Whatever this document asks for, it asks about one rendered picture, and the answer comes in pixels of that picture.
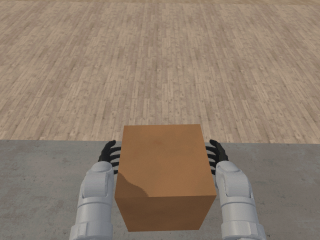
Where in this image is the robot left hand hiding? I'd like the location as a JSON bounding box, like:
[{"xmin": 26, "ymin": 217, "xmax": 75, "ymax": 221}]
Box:
[{"xmin": 98, "ymin": 140, "xmax": 121, "ymax": 175}]

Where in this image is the robot left forearm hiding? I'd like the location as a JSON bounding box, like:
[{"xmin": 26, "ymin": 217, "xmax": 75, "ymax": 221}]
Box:
[{"xmin": 69, "ymin": 161, "xmax": 114, "ymax": 240}]

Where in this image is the carton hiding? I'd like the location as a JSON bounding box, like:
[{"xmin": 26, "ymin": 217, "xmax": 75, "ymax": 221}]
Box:
[{"xmin": 114, "ymin": 124, "xmax": 217, "ymax": 232}]

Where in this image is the robot right hand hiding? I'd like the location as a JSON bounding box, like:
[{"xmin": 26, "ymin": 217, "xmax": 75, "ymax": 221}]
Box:
[{"xmin": 205, "ymin": 139, "xmax": 229, "ymax": 175}]

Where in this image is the robot right forearm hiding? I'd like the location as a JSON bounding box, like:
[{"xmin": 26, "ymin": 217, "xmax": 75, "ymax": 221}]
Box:
[{"xmin": 215, "ymin": 160, "xmax": 267, "ymax": 240}]

